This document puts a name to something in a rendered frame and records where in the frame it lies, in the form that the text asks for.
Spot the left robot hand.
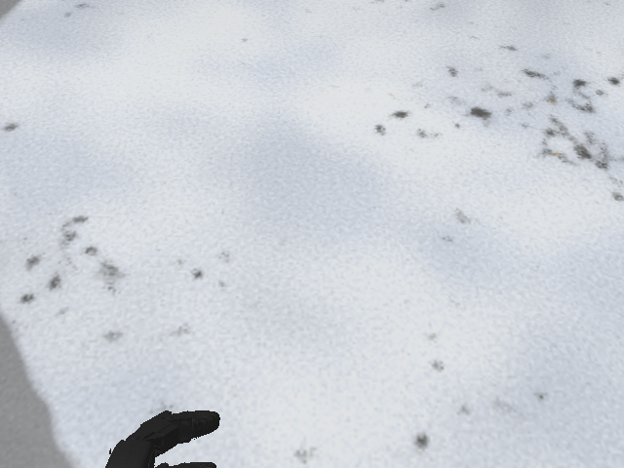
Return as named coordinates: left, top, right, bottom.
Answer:
left=105, top=410, right=220, bottom=468

